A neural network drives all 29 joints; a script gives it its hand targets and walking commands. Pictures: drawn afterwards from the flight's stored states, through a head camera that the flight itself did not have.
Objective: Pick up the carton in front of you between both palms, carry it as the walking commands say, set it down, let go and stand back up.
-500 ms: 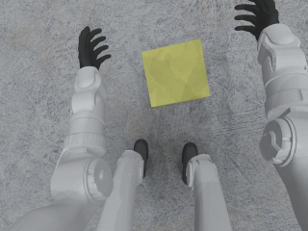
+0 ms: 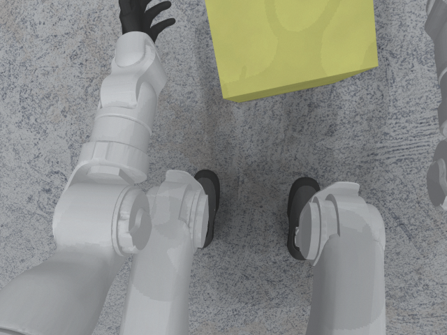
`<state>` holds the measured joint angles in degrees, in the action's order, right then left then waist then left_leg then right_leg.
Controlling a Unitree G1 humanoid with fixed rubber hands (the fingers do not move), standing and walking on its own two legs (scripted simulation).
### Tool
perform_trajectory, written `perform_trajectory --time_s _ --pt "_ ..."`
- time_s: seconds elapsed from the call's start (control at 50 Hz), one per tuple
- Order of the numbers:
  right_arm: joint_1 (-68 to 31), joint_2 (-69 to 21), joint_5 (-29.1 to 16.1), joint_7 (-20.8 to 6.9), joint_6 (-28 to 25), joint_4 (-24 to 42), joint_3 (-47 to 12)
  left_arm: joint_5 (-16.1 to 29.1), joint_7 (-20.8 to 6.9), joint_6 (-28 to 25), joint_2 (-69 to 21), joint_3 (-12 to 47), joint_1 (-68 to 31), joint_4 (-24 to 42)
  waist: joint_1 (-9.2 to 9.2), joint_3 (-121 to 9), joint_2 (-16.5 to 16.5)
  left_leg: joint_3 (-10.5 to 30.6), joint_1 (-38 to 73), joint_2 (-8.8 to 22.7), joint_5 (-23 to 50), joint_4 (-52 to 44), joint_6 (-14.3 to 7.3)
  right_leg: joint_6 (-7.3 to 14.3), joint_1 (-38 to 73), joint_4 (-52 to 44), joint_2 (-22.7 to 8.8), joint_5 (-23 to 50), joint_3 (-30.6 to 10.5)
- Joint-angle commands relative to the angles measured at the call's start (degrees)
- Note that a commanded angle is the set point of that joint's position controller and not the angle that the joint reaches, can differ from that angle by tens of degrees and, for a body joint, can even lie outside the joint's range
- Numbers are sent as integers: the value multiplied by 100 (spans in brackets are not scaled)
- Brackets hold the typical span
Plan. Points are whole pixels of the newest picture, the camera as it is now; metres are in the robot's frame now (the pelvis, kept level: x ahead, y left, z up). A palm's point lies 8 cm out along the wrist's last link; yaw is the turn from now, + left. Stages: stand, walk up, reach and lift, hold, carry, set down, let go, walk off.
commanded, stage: reach and lift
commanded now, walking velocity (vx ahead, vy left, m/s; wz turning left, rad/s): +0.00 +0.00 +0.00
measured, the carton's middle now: (280, 31) +0.55 -0.06 -0.30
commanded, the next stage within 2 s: none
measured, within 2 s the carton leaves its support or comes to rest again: leaves its support in 1.00 s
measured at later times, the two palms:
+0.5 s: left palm (164, 32) +0.54 +0.13 -0.22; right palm out of the picture +0.58 -0.22 -0.23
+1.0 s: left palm (178, 21) +0.55 +0.10 -0.21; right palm out of the picture +0.57 -0.20 -0.22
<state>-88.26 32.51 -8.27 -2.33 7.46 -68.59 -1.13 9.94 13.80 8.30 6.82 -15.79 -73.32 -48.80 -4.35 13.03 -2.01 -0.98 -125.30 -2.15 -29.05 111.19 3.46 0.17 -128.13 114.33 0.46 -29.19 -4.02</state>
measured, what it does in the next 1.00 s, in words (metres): lowers itself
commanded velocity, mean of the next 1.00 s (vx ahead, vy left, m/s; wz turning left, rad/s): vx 0.00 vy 0.00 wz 0.00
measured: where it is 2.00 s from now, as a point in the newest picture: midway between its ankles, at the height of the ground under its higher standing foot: (249, 226)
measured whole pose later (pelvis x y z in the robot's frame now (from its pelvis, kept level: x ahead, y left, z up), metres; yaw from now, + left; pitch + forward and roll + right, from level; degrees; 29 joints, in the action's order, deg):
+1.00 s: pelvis +0.00 -0.01 -0.06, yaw +1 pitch +37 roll +6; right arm -92.8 24.6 -0.5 -1.6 11.6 -70.3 0.5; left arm -1.5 10.0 10.7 4.3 -28.9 -84.3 -57.3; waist -1.9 19.1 -3.7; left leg 0.6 -129.6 -3.9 -32.1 123.9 5.6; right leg 2.4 -132.6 127.8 -0.6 -32.7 -2.5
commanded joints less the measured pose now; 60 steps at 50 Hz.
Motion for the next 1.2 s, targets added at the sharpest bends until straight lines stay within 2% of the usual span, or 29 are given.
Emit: perform_trajectory --time_s 0.0,0.12,0.16,0.22,0.26,0.36,0.44,0.54,0.64,0.68,0.72,0.76,0.8,0.84,0.9,1.0,1.12,1.14,1.18 --pt "-2002 727 -34 -12 -119 152 -27 -30 -8 -125 591 -42 -1620 198 -11 -6622 985 -452 3205 -110 855 -495 101 8 3724 -864 -120 664 212" --pt "-2344 736 -95 13 -306 -213 -170 -98 -130 -358 764 -101 -2066 -436 -36 -5970 851 -404 2946 -64 1059 57 106 50 3440 -382 -203 854 28" --pt "-2512 754 -162 53 -377 -130 -277 4 -141 -449 773 -23 -2164 -459 -33 -6125 897 -412 2977 -63 1247 207 110 45 3654 -218 -213 1089 -1" --pt "-2660 751 -284 131 -455 1 -498 320 -181 -526 693 206 -2122 -839 86 -6397 1113 -428 2856 -71 1512 412 126 33 4127 -20 -244 1566 -22" --pt "-2711 730 -324 171 -475 206 -492 410 -183 -561 739 290 -2141 -864 146 -6456 1118 -443 2871 -101 1578 499 114 19 4132 62 -220 1710 6" --pt "-2484 583 -390 233 -456 333 -565 502 -103 -629 704 390 -1949 -675 127 -6919 1117 -574 2724 -177 1857 617 123 15 4773 219 -146 2312 -17" --pt "-1979 265 -235 187 -382 -89 -462 281 -149 -618 674 188 -1637 -903 68 -6104 1057 -546 2241 -208 1588 524 129 9 4159 133 -135 2007 -33" --pt "-1981 109 -101 145 -413 -111 -346 -17 -196 -661 631 -53 -1677 -830 -5 -5614 920 -452 2295 -217 1534 472 121 22 3471 31 -108 1633 -34" --pt "-2345 -287 -180 144 -431 9 -571 72 -242 -657 192 166 -2088 -783 81 -5621 964 -415 2521 -296 1445 417 111 39 3413 -74 -84 1378 7" --pt "-2488 -671 -142 128 -418 3 -658 21 -265 -656 -114 174 -2303 -794 89 -5642 971 -426 2651 -368 1400 413 102 48 3440 -105 -49 1280 23" --pt "-2609 -1158 -110 50 -363 -45 -683 -229 -308 -620 -448 -21 -2419 -894 -51 -5520 955 -456 2780 -409 1341 432 76 27 3384 -111 9 1146 20" --pt "-3138 -2995 -99 -346 -251 99 -966 -427 -682 -492 -2103 191 -3154 -801 -81 -5390 978 -477 2685 -500 1265 494 4 52 3297 -96 138 1100 38" --pt "-3195 -4361 164 -781 -77 164 -902 -699 -1101 -269 -3444 161 -3612 -619 37 -5094 968 -499 2574 -577 1133 595 -14 97 2996 -6 246 1032 106" --pt "-2906 -5209 320 -1111 79 336 -656 -874 -1468 -47 -4167 124 -3772 -457 125 -4942 880 -546 2407 -613 1038 636 -43 126 2751 37 306 1014 190" --pt "-2548 -5847 480 -1330 208 573 -389 -1001 -1725 122 -4747 91 -3687 -362 183 -4927 729 -574 2216 -647 1132 660 -105 159 2640 86 375 1229 264" --pt "-2625 -6504 189 -1326 247 1362 -686 -596 -1837 205 -5458 602 -3617 -42 232 -6251 729 -664 2305 -703 1846 770 -115 140 3381 159 420 2192 313" --pt "-2994 -7195 -134 -1004 379 3080 -1397 -119 -1824 450 -6185 1487 -3682 873 351 -8934 1370 -762 2075 -758 2198 603 8 -3 6031 97 463 3774 346" --pt "-2914 -7338 -108 -935 449 3242 -1459 -104 -1818 511 -6241 1646 -3756 1086 381 -9231 1423 -769 1975 -784 2142 516 23 -31 6350 54 479 3889 363" --pt "-2591 -7598 11 -846 631 3358 -1467 -109 -1816 620 -6235 1937 -3981 1638 488 -9503 1390 -765 2058 -818 1970 308 27 -79 6466 -155 553 3596 466"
